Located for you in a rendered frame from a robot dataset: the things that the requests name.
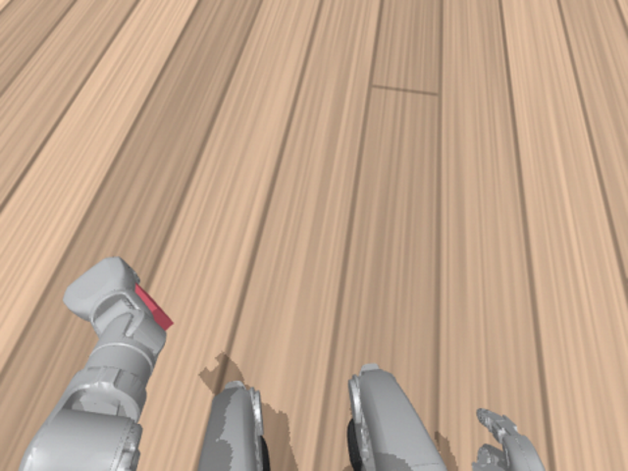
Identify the left robot arm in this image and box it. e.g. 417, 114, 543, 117
19, 289, 167, 471

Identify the right robot hand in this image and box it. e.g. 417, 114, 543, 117
472, 408, 546, 471

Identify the left robot hand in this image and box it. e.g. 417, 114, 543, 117
63, 256, 140, 322

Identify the cube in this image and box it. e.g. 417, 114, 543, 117
135, 283, 174, 331

